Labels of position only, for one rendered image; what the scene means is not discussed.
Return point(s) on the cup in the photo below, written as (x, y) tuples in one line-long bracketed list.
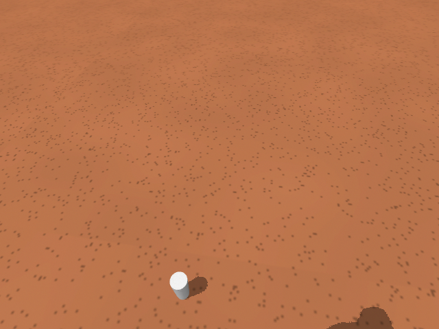
[(179, 283)]

